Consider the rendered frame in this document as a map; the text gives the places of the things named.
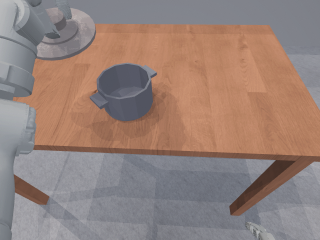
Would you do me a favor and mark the table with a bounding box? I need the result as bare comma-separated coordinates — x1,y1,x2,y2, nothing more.
13,23,320,216

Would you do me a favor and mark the left robot forearm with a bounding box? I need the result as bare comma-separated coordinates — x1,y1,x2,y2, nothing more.
0,0,45,101

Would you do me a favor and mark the pot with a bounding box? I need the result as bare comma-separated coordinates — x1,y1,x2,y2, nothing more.
89,62,157,121

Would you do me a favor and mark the lid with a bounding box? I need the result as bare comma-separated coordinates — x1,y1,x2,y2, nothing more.
36,7,96,61

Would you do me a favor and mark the right robot hand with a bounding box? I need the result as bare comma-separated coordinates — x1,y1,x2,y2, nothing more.
245,222,275,240

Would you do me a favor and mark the left robot upper arm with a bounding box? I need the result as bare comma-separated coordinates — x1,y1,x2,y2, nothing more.
0,98,37,240

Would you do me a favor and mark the left robot hand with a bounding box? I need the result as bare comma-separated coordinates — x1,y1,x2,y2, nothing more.
37,0,72,39

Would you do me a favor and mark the knob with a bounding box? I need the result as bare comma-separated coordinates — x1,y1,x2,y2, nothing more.
46,8,67,31

